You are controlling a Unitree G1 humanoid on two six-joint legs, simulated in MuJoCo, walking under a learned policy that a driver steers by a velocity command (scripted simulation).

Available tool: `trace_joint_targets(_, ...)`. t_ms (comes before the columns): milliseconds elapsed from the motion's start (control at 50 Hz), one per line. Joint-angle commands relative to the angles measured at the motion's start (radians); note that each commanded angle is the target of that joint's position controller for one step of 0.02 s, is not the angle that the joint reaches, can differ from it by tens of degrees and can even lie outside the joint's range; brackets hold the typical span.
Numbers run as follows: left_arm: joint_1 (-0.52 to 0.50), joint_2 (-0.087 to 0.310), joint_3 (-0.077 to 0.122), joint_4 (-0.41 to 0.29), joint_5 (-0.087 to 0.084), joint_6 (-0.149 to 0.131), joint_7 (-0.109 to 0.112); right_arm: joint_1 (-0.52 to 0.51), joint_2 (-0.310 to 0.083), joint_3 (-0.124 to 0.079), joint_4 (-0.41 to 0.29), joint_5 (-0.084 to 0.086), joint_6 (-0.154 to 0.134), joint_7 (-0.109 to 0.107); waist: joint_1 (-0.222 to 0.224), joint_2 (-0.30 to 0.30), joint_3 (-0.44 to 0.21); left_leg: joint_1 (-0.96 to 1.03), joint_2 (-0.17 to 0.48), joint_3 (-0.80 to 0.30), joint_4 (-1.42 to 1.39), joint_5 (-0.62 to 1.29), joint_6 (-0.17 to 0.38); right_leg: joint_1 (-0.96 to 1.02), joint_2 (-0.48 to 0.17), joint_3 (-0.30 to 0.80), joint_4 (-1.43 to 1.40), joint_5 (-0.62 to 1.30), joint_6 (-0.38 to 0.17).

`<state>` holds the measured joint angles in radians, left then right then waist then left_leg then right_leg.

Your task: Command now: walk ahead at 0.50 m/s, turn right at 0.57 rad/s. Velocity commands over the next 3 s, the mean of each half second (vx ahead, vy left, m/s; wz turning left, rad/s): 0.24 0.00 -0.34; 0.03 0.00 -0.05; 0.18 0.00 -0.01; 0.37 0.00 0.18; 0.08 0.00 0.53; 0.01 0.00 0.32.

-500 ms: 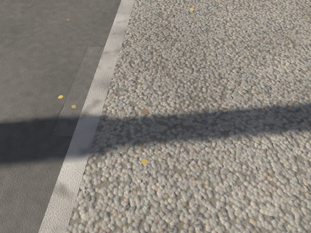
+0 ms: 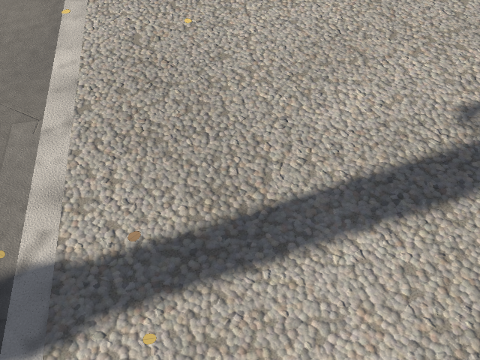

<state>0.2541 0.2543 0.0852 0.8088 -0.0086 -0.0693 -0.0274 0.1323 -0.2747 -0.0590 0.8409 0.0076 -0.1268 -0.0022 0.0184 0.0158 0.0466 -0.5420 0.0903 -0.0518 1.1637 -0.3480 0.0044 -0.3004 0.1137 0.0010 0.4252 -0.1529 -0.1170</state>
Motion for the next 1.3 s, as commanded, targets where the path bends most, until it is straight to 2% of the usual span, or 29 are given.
trace_joint_targets(20, -0.021, 0.149, 0.031, -0.088, -0.004, -0.023, 0.020, 0.030, -0.079, -0.025, -0.062, -0.021, 0.017, -0.009, -0.046, -0.017, -0.088, -0.079, 0.032, -0.009, -0.142, 0.092, -0.039, 0.081, -0.274, 0.299, -0.206, 0.303, -0.199)
trace_joint_targets(100, 0.025, 0.174, 0.040, -0.088, -0.009, -0.002, 0.043, -0.118, -0.050, -0.012, -0.113, -0.027, 0.016, -0.009, 0.000, -0.071, -0.055, -0.005, -0.055, 0.031, -0.474, 0.346, -0.057, 0.011, -0.178, 0.184, -0.138, 0.440, -0.116)
trace_joint_targets(180, 0.087, 0.146, 0.029, -0.069, -0.009, 0.018, 0.051, -0.172, -0.057, -0.010, -0.142, -0.014, 0.013, 0.009, 0.043, -0.124, -0.093, 0.062, -0.104, 0.034, -0.624, 0.486, -0.034, 0.077, -0.196, 0.219, -0.055, 0.376, -0.060)
trace_joint_targets(240, 0.072, 0.131, 0.022, -0.076, 0.000, 0.024, 0.062, -0.134, -0.101, -0.023, -0.141, -0.025, 0.000, 0.017, 0.015, -0.142, -0.115, 0.082, -0.101, 0.014, -0.691, 0.411, 0.013, 0.193, -0.235, 0.295, 0.066, 0.403, -0.044)
trace_joint_targets(260, 0.044, 0.122, 0.018, -0.086, 0.000, 0.025, 0.064, -0.079, -0.107, -0.027, -0.127, -0.033, -0.010, 0.018, -0.021, -0.138, -0.133, 0.156, -0.100, 0.029, -0.756, 0.474, 0.037, 0.201, -0.210, 0.289, 0.138, 0.435, -0.024)
trace_joint_targets(280, 0.035, 0.097, 0.009, -0.106, 0.009, 0.021, 0.063, -0.017, -0.144, -0.034, -0.120, -0.052, -0.019, 0.015, -0.043, -0.100, -0.201, 0.318, -0.028, -0.012, -0.743, 0.753, 0.074, 0.157, -0.150, 0.263, 0.261, 0.394, 0.015)
trace_joint_targets(300, 0.101, 0.065, -0.004, -0.119, 0.020, 0.014, 0.062, 0.067, -0.190, -0.038, -0.120, -0.077, -0.018, 0.011, -0.042, 0.049, -0.328, 0.607, 0.164, -0.182, -0.645, 1.184, 0.188, -0.030, -0.066, 0.211, 0.514, 0.049, 0.070)
trace_joint_targets(320, 0.248, 0.068, -0.013, -0.102, 0.001, 0.011, 0.054, 0.127, -0.161, -0.035, -0.095, -0.060, 0.002, 0.017, -0.019, 0.281, -0.481, 0.806, 0.356, -0.447, -0.656, 1.237, 0.363, -0.207, 0.006, 0.183, 0.750, -0.569, 0.126)
trace_joint_targets(340, 0.247, 0.156, 0.003, -0.079, -0.008, 0.024, 0.048, 0.113, -0.119, -0.025, -0.106, -0.020, 0.019, 0.021, -0.029, 0.166, -0.467, 0.754, 0.337, -0.500, -0.695, 0.902, 0.353, -0.259, -0.046, 0.223, 0.842, -0.566, 0.145)
trace_joint_targets(360, 0.143, 0.178, 0.011, -0.090, -0.014, 0.045, 0.050, 0.057, -0.096, -0.017, -0.118, -0.009, 0.036, 0.018, -0.044, 0.095, -0.340, 0.648, 0.287, -0.427, -0.732, 0.660, 0.308, -0.318, -0.074, 0.188, 0.884, -0.501, 0.166)
trace_joint_targets(380, 0.084, 0.165, 0.009, -0.097, -0.008, 0.068, 0.056, 0.001, -0.068, -0.001, -0.124, -0.017, 0.049, 0.017, -0.033, 0.039, -0.253, 0.509, 0.240, -0.364, -0.781, 0.484, 0.275, -0.313, -0.107, 0.155, 0.845, -0.450, 0.174)
trace_joint_targets(400, 0.055, 0.147, 0.008, -0.104, 0.001, 0.089, 0.062, -0.053, -0.047, 0.011, -0.129, -0.024, 0.060, 0.017, -0.010, 0.033, -0.182, 0.368, 0.201, -0.311, -0.827, 0.369, 0.248, -0.263, -0.140, 0.142, 0.758, -0.413, 0.178)
trace_joint_targets(420, 0.064, 0.114, 0.000, -0.103, 0.002, 0.102, 0.064, -0.088, -0.062, 0.008, -0.125, -0.032, 0.070, 0.017, 0.018, 0.073, -0.137, 0.251, 0.145, -0.236, -0.869, 0.309, 0.216, -0.181, -0.154, 0.105, 0.639, -0.385, 0.177)
trace_joint_targets(440, 0.079, 0.083, -0.010, -0.095, 0.006, 0.104, 0.067, -0.103, -0.078, 0.001, -0.121, -0.037, 0.076, 0.017, 0.023, 0.113, -0.124, 0.183, 0.098, -0.168, -0.886, 0.322, 0.202, -0.102, -0.143, 0.061, 0.538, -0.362, 0.177)
trace_joint_targets(480, 0.081, 0.054, -0.021, -0.083, 0.012, 0.093, 0.069, -0.079, -0.088, -0.005, -0.107, -0.035, 0.081, 0.011, 0.009, 0.138, -0.163, 0.199, 0.083, -0.120, -0.874, 0.391, 0.210, -0.016, -0.138, 0.036, 0.388, -0.303, 0.172)
trace_joint_targets(520, 0.088, 0.064, -0.019, -0.069, 0.009, 0.087, 0.066, -0.059, -0.089, -0.004, -0.095, -0.023, 0.085, 0.006, 0.013, 0.127, -0.205, 0.231, 0.099, -0.125, -0.856, 0.321, 0.211, 0.057, -0.135, 0.026, 0.256, -0.167, 0.158)
trace_joint_targets(560, 0.082, 0.064, -0.017, -0.059, 0.019, 0.088, 0.061, -0.057, -0.072, 0.005, -0.090, -0.012, 0.093, 0.004, 0.026, 0.110, -0.185, 0.184, 0.077, -0.113, -0.850, 0.098, 0.166, 0.151, -0.120, 0.004, 0.102, -0.047, 0.128)
trace_joint_targets(600, 0.029, 0.122, -0.011, -0.099, 0.044, 0.091, 0.064, -0.021, -0.037, 0.021, -0.075, -0.024, 0.090, 0.010, -0.001, 0.023, -0.126, 0.098, 0.015, -0.074, -0.803, -0.133, 0.058, 0.174, -0.237, 0.139, 0.011, -0.047, 0.068)
trace_joint_targets(620, 0.005, 0.159, -0.001, -0.081, 0.034, 0.091, 0.064, 0.008, -0.037, 0.015, -0.077, -0.024, 0.088, 0.013, -0.058, -0.112, -0.081, 0.164, -0.062, 0.018, -0.778, -0.081, 0.019, 0.021, -0.238, 0.152, 0.000, -0.259, 0.036)
trace_joint_targets(640, -0.011, 0.103, -0.012, -0.085, 0.034, 0.082, 0.058, -0.020, -0.052, 0.013, -0.070, -0.031, 0.087, 0.009, -0.035, -0.114, -0.050, 0.244, -0.068, 0.034, -0.730, -0.002, -0.001, -0.072, -0.209, 0.141, -0.042, -0.380, 0.046)
trace_joint_targets(660, -0.017, 0.077, -0.020, -0.078, 0.040, 0.072, 0.057, -0.017, -0.048, 0.012, -0.065, -0.026, 0.088, 0.007, -0.041, -0.123, -0.031, 0.271, -0.067, 0.034, -0.714, 0.039, 0.003, -0.103, -0.200, 0.134, -0.054, -0.387, 0.065)
trace_joint_targets(760, 0.019, 0.081, -0.019, -0.061, 0.021, 0.038, 0.059, 0.018, -0.041, 0.011, -0.026, -0.021, 0.089, -0.002, -0.032, -0.062, -0.043, 0.274, -0.053, 0.023, -0.686, 0.172, 0.030, -0.033, -0.178, 0.101, 0.021, -0.140, 0.092)
trace_joint_targets(980, 0.040, 0.062, -0.021, -0.027, 0.015, 0.042, 0.060, 0.018, -0.050, 0.003, 0.047, -0.010, 0.107, -0.015, -0.027, -0.014, -0.082, 0.337, -0.042, 0.018, -0.635, 0.346, 0.026, 0.018, -0.156, 0.073, 0.068, 0.043, 0.089)
trace_joint_targets(1140, 0.045, 0.052, -0.021, 0.019, 0.014, 0.043, 0.063, 0.005, -0.051, -0.001, 0.102, -0.007, 0.121, -0.027, -0.030, -0.022, -0.063, 0.353, -0.041, 0.018, -0.641, 0.339, 0.019, 0.025, -0.148, 0.062, 0.049, 0.051, 0.091)
trace_joint_targets(1180, 0.080, 0.064, -0.014, 0.048, 0.007, 0.048, 0.063, 0.029, -0.043, -0.001, 0.131, -0.001, 0.126, -0.026, -0.026, -0.053, -0.057, 0.333, -0.088, 0.066, -0.612, 0.068, 0.022, 0.021, -0.143, 0.071, 0.006, -0.218, 0.067)
trace_joint_targets(1220, 0.102, 0.105, -0.002, 0.050, -0.004, 0.044, 0.063, -0.010, -0.046, -0.004, 0.121, 0.009, 0.114, -0.024, -0.003, -0.122, 0.033, 0.186, -0.125, 0.106, -0.527, -0.170, 0.026, 0.006, -0.220, 0.199, -0.091, -0.550, -0.007)
trace_joint_targets(1240, 0.128, 0.128, 0.004, 0.054, -0.010, 0.034, 0.063, -0.044, -0.035, -0.002, 0.104, 0.017, 0.097, -0.019, 0.013, -0.169, 0.076, 0.104, -0.131, 0.122, -0.455, -0.150, 0.030, 0.028, -0.299, 0.319, -0.166, -0.648, -0.054)
trace_joint_targets(1260, 0.124, 0.153, 0.011, 0.058, -0.015, 0.022, 0.064, -0.066, -0.028, -0.001, 0.090, 0.024, 0.077, -0.013, 0.014, -0.202, 0.123, 0.045, -0.111, 0.107, -0.407, -0.106, 0.048, 0.038, -0.373, 0.425, -0.207, -0.663, -0.098)
trace_joint_targets(1300, 0.093, 0.141, 0.008, 0.058, -0.015, -0.002, 0.063, -0.060, -0.029, -0.002, 0.087, 0.027, 0.042, 0.002, -0.008, -0.199, 0.143, 0.017, -0.066, 0.068, -0.420, -0.101, 0.086, 0.064, -0.412, 0.452, -0.192, -0.500, -0.115)
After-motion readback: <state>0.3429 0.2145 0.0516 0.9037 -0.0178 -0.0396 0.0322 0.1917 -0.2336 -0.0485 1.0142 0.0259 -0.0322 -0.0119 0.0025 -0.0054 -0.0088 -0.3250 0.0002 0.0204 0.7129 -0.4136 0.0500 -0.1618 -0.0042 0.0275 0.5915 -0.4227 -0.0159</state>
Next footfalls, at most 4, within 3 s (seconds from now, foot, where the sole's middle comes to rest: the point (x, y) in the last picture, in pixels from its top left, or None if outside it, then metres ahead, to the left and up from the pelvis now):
0.28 left None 0.35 0.12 -0.78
0.58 right None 0.24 -0.12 -0.78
1.84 right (324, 285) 0.67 -0.19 -0.78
2.34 left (240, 275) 0.70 0.06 -0.78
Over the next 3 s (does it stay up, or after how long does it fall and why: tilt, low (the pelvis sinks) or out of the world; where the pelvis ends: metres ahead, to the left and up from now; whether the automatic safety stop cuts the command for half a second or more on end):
stays up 0.67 -0.08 0.00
